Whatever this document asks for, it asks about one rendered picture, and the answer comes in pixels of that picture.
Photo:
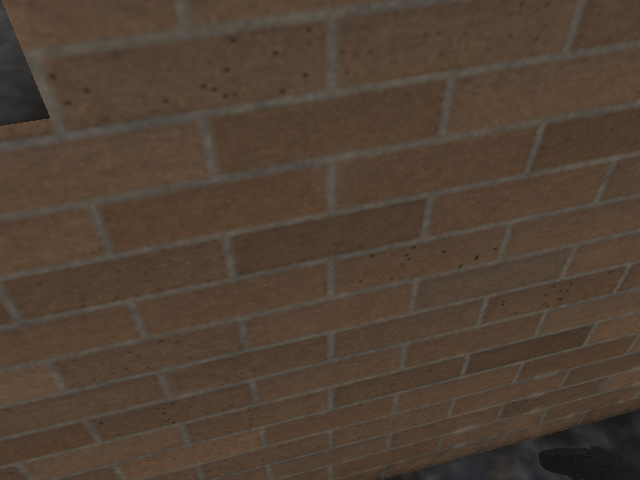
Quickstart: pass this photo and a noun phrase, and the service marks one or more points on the robot right hand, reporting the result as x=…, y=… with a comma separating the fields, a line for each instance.
x=587, y=464

